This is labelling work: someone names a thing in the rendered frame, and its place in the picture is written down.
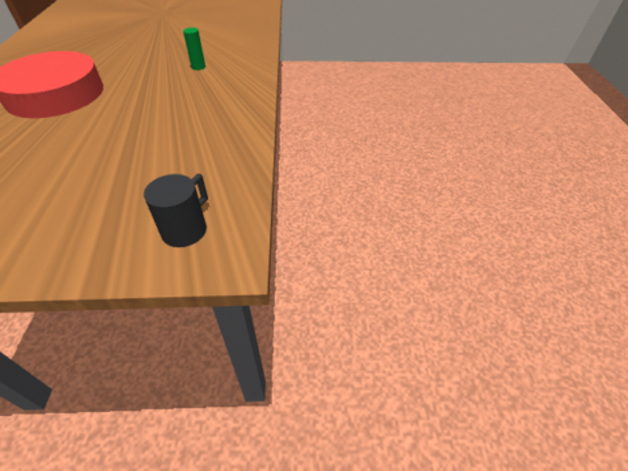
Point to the table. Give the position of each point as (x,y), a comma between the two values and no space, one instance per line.
(75,230)

